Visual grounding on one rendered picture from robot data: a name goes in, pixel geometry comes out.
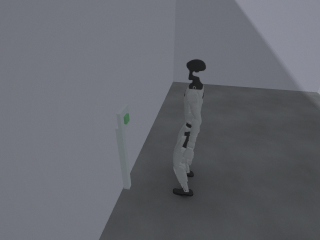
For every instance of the panel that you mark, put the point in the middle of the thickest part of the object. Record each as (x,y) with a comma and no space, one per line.
(122,145)

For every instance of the left robot hand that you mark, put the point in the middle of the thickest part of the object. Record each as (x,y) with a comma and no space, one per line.
(189,154)

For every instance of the right robot thigh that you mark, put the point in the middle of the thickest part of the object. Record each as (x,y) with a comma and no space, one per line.
(181,133)

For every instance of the left robot upper arm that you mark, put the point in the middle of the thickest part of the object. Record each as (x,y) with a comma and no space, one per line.
(193,101)

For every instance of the robot thigh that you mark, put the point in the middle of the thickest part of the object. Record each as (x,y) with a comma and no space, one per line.
(179,150)
(181,133)

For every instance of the left robot forearm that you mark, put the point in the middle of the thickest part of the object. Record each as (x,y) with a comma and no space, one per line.
(194,130)

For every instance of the left robot thigh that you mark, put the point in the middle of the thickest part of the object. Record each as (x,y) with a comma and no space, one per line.
(179,150)

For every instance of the button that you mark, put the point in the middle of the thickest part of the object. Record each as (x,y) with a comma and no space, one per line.
(126,118)

